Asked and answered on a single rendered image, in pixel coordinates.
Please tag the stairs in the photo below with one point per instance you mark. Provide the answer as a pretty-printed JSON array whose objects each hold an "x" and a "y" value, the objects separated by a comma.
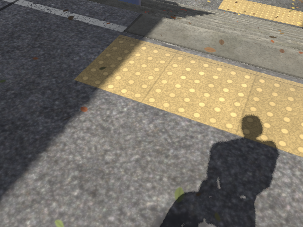
[{"x": 231, "y": 26}]

